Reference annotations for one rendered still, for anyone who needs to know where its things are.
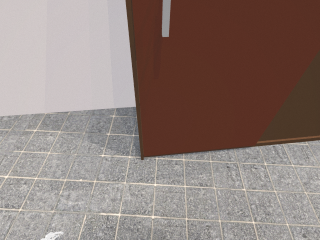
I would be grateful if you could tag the wardrobe door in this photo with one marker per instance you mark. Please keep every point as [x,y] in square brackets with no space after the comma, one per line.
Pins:
[223,73]
[299,116]

